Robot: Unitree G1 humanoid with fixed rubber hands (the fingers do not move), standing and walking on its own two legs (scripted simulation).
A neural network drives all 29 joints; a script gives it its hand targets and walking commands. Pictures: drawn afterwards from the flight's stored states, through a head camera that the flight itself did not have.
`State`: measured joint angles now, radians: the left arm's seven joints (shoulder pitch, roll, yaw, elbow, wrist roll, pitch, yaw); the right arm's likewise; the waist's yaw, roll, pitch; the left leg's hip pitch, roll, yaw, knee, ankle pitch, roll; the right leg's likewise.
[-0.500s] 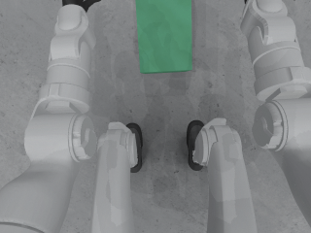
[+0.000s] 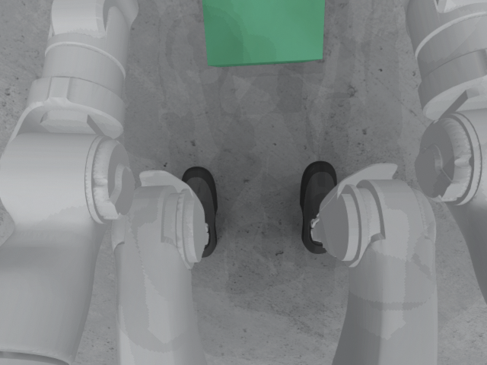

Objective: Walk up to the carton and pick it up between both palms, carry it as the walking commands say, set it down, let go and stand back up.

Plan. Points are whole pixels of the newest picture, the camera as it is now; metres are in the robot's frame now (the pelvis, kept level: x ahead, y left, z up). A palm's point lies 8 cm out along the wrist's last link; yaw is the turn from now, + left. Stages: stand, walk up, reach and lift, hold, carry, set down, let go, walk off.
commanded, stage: reach and lift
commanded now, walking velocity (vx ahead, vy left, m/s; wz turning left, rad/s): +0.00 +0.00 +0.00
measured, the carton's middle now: out of the picture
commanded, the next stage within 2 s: none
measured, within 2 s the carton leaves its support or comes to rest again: leaves its support in 1.86 s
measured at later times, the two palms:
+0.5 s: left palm out of the picture +0.56 +0.15 -0.23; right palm out of the picture +0.57 -0.17 -0.23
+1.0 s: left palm out of the picture +0.56 +0.12 -0.23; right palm out of the picture +0.56 -0.14 -0.23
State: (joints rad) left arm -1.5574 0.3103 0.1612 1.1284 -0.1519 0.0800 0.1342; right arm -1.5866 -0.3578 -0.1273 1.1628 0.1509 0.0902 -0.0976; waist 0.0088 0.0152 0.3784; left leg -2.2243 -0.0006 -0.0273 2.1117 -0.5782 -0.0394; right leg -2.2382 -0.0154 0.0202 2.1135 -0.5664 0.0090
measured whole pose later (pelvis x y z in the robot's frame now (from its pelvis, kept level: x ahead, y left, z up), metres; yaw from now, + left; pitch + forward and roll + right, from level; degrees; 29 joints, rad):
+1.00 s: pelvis +0.00 +0.00 -0.04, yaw +0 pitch +33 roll +1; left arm -1.64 0.25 0.23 1.22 -0.04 0.07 0.07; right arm -1.67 -0.31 -0.15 1.26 0.08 0.07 -0.06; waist 0.00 0.01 0.52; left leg -2.24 -0.01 -0.03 2.27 -0.61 -0.06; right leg -2.26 -0.01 0.02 2.28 -0.60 0.00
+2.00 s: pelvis +0.00 +0.00 -0.04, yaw -1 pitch +33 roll +1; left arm -1.58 0.23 0.22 1.09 -0.07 0.19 0.11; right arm -1.60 -0.27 -0.20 1.10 0.03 0.20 -0.06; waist 0.00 0.01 0.48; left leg -2.22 -0.04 -0.04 2.27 -0.62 -0.06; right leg -2.24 0.01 0.04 2.27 -0.60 0.03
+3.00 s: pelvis +0.00 +0.01 +0.03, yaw -2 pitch +43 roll +1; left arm -1.30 -0.01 0.48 0.70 0.22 0.34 0.14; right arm -1.37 -0.06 -0.42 0.80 -0.24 0.32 -0.11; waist 0.00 -0.01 0.13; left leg -2.17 -0.06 -0.04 2.00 -0.57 -0.06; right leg -2.20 0.05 0.07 1.99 -0.53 0.06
